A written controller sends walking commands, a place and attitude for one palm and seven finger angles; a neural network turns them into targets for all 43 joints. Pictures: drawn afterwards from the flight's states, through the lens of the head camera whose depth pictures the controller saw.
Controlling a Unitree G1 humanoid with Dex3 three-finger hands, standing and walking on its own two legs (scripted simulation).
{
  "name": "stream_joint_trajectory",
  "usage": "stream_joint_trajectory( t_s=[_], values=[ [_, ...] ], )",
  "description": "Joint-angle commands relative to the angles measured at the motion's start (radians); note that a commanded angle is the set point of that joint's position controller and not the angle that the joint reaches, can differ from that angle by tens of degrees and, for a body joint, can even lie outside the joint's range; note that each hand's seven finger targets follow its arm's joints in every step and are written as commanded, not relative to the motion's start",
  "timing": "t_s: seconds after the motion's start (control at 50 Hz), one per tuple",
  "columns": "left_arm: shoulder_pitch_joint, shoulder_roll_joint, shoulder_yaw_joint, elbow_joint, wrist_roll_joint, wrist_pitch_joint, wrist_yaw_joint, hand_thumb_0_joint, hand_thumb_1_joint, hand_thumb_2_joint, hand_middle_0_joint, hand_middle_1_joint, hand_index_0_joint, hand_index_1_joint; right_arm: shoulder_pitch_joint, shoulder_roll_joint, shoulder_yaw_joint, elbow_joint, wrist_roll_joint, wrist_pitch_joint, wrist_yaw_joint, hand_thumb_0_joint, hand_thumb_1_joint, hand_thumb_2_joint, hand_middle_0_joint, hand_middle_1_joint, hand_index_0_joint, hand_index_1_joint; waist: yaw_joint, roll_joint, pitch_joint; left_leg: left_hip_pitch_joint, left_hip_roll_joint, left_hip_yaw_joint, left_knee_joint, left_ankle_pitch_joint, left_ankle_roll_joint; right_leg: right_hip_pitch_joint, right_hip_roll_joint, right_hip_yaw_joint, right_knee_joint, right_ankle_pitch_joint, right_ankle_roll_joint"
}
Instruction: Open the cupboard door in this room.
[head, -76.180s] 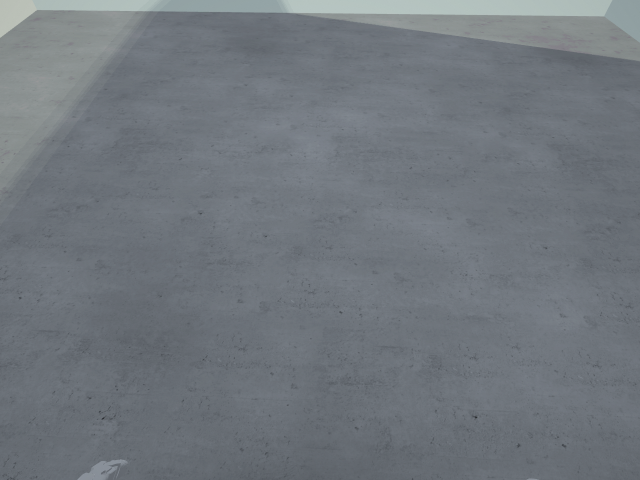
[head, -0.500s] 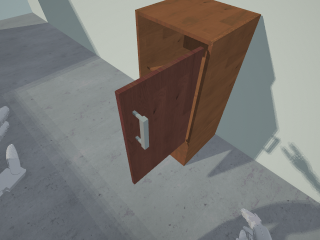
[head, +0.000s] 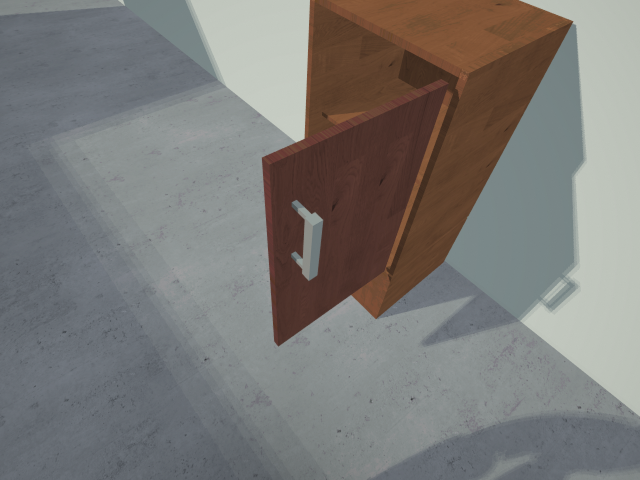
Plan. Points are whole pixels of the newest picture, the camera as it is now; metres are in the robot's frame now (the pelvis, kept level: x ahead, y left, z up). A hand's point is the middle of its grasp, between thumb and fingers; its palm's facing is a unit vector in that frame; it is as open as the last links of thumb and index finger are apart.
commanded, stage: let the arm hang, fingers relaxed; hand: left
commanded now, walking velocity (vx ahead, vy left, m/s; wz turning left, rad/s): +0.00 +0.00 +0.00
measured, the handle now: (304, 241) +0.48 +0.06 -0.04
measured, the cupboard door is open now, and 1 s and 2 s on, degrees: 88 88 88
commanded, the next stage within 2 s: look to check the result in 0.72 s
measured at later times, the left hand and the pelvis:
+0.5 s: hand out of the picture -0.02 +0.16 -0.17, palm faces +0.05 -0.99 -0.15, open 7.4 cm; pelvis +0.01 +0.01 +0.00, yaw -1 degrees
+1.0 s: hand out of the picture -0.02 +0.17 -0.17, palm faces +0.05 -0.99 -0.16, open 7.4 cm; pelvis +0.02 +0.01 +0.00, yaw -1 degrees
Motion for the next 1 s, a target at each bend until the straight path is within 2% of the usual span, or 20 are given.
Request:
stream_joint_trajectory(
  t_s=[0.0, 0.1, 0.26, 0.34, 0.36, 0.54, 0.58, 0.6, 0.64, 0.7, 0.78, 0.82, 0.88, 0.92, 0.98],
  values=[
    [0.039, 0.105, 0.012, 0.015, -0.004, -0.044, 0.008, 0.000, 0.900, 0.900, -0.200, -0.300, -0.200, -0.300, 0.023, -0.091, -0.029, -0.004, 0.007, -0.027, -0.014, 0.000, -0.900, -0.900, 0.200, 0.300, 0.200, 0.300, -0.008, 0.108, -0.068, 0.094, 0.096, -0.105, -0.089, 0.049, 0.026, -0.007, -0.142, 0.155, -0.149, 0.034, -0.009],
    [0.086, 0.069, 0.000, 0.085, -0.007, -0.039, 0.012, 0.000, 0.900, 0.900, -0.200, -0.300, -0.200, -0.300, 0.081, -0.065, -0.028, 0.050, 0.010, -0.020, -0.020, 0.000, -0.900, -0.900, 0.200, 0.300, 0.200, 0.300, -0.013, 0.049, -0.003, 0.088, 0.094, -0.100, -0.115, -0.010, 0.031, -0.049, -0.138, 0.140, -0.166, -0.033, -0.008],
    [0.143, 0.031, -0.001, 0.119, -0.007, -0.037, 0.021, 0.000, 0.900, 0.900, -0.200, -0.300, -0.200, -0.300, 0.139, -0.021, -0.027, 0.087, 0.007, -0.024, -0.023, 0.000, -0.900, -0.900, 0.200, 0.300, 0.200, 0.300, -0.009, 0.003, 0.021, 0.060, 0.090, -0.099, -0.142, -0.039, 0.039, -0.051, -0.133, 0.130, -0.138, -0.040, -0.004],
    [0.155, 0.018, 0.000, 0.118, -0.006, -0.040, 0.024, 0.000, 0.900, 0.900, -0.200, -0.300, -0.200, -0.300, 0.146, -0.003, -0.027, 0.094, 0.006, -0.027, -0.023, 0.000, -0.900, -0.900, 0.200, 0.300, 0.200, 0.300, -0.007, 0.021, 0.027, 0.056, 0.087, -0.098, -0.143, -0.027, 0.042, -0.055, -0.131, 0.131, -0.129, -0.027, -0.001],
    [0.152, 0.015, 0.000, 0.118, -0.006, -0.040, 0.025, 0.000, 0.900, 0.900, -0.200, -0.300, -0.200, -0.300, 0.149, -0.001, -0.026, 0.096, 0.006, -0.028, -0.023, 0.000, -0.900, -0.900, 0.200, 0.300, 0.200, 0.300, -0.007, 0.006, 0.035, 0.055, 0.086, -0.097, -0.144, -0.022, 0.042, -0.059, -0.132, 0.127, -0.125, -0.022, -0.001],
    [0.141, 0.006, 0.006, 0.106, -0.005, -0.044, 0.028, 0.000, 0.900, 0.900, -0.200, -0.300, -0.200, -0.300, 0.156, 0.009, -0.024, 0.104, 0.004, -0.039, -0.023, 0.000, -0.900, -0.900, 0.200, 0.300, 0.200, 0.300, -0.003, 0.049, 0.037, 0.049, 0.086, -0.096, -0.148, 0.024, 0.043, -0.039, -0.135, 0.128, -0.118, 0.021, 0.002],
    [0.134, 0.009, 0.006, 0.105, -0.006, -0.045, 0.027, 0.000, 0.900, 0.900, -0.200, -0.300, -0.200, -0.300, 0.157, 0.010, -0.024, 0.102, 0.005, -0.040, -0.024, 0.000, -0.900, -0.900, 0.200, 0.300, 0.200, 0.300, -0.006, 0.048, 0.036, 0.055, 0.084, -0.094, -0.145, 0.034, 0.041, -0.037, -0.136, 0.130, -0.121, 0.027, 0.002],
    [0.136, 0.011, 0.007, 0.106, -0.004, -0.045, 0.029, 0.000, 0.900, 0.900, -0.200, -0.300, -0.200, -0.300, 0.158, 0.010, -0.024, 0.101, 0.006, -0.040, -0.024, 0.000, -0.900, -0.900, 0.200, 0.300, 0.200, 0.300, -0.002, 0.029, 0.048, 0.051, 0.086, -0.092, -0.141, 0.047, 0.042, -0.034, -0.134, 0.123, -0.124, 0.035, 0.002],
    [0.137, 0.009, 0.005, 0.105, -0.006, -0.047, 0.028, 0.000, 0.900, 0.900, -0.200, -0.300, -0.200, -0.300, 0.153, 0.007, -0.024, 0.100, 0.005, -0.041, -0.024, 0.000, -0.900, -0.900, 0.200, 0.300, 0.200, 0.300, -0.005, 0.046, 0.036, 0.072, 0.085, -0.087, -0.134, 0.072, 0.041, -0.035, -0.140, 0.130, -0.128, 0.053, 0.003],
    [0.135, 0.011, 0.006, 0.102, -0.005, -0.046, 0.028, 0.000, 0.900, 0.900, -0.200, -0.300, -0.200, -0.300, 0.154, 0.002, -0.025, 0.098, 0.007, -0.039, -0.024, 0.000, -0.900, -0.900, 0.200, 0.300, 0.200, 0.300, -0.005, 0.025, 0.048, 0.071, 0.086, -0.086, -0.133, 0.053, 0.041, -0.040, -0.137, 0.123, -0.137, 0.034, 0.003],
    [0.135, 0.017, 0.003, 0.104, -0.006, -0.047, 0.026, 0.000, 0.900, 0.900, -0.200, -0.300, -0.200, -0.300, 0.149, -0.004, -0.026, 0.099, 0.007, -0.038, -0.023, 0.000, -0.900, -0.900, 0.200, 0.300, 0.200, 0.300, -0.009, 0.041, 0.030, 0.094, 0.084, -0.083, -0.130, 0.058, 0.037, -0.042, -0.141, 0.132, -0.139, 0.040, 0.004],
    [0.133, 0.018, 0.003, 0.103, -0.005, -0.047, 0.026, 0.000, 0.900, 0.900, -0.200, -0.300, -0.200, -0.300, 0.149, -0.006, -0.027, 0.099, 0.008, -0.037, -0.023, 0.000, -0.900, -0.900, 0.200, 0.300, 0.200, 0.300, -0.010, 0.019, 0.037, 0.087, 0.084, -0.084, -0.129, 0.054, 0.038, -0.042, -0.139, 0.130, -0.141, 0.035, 0.004],
    [0.139, 0.020, 0.002, 0.104, -0.006, -0.050, 0.026, 0.000, 0.900, 0.900, -0.200, -0.300, -0.200, -0.300, 0.141, -0.010, -0.028, 0.097, 0.009, -0.039, -0.024, 0.000, -0.900, -0.900, 0.200, 0.300, 0.200, 0.300, -0.009, 0.028, 0.014, 0.111, 0.086, -0.078, -0.119, 0.086, 0.038, -0.034, -0.144, 0.132, -0.142, 0.062, 0.005],
    [0.138, 0.022, 0.001, 0.105, -0.006, -0.049, 0.027, 0.000, 0.900, 0.900, -0.200, -0.300, -0.200, -0.300, 0.133, -0.012, -0.027, 0.098, 0.009, -0.038, -0.023, 0.000, -0.900, -0.900, 0.200, 0.300, 0.200, 0.300, -0.009, 0.032, 0.032, 0.104, 0.086, -0.078, -0.121, 0.081, 0.038, -0.040, -0.141, 0.133, -0.145, 0.056, 0.005],
    [0.137, 0.026, 0.001, 0.107, -0.007, -0.050, 0.026, 0.000, 0.900, 0.900, -0.200, -0.300, -0.200, -0.300, 0.136, -0.017, -0.027, 0.100, 0.010, -0.040, -0.024, 0.000, -0.900, -0.900, 0.200, 0.300, 0.200, 0.300, -0.009, 0.031, 0.014, 0.113, 0.089, -0.081, -0.122, 0.100, 0.039, -0.024, -0.141, 0.131, -0.140, 0.071, 0.006]
  ],
)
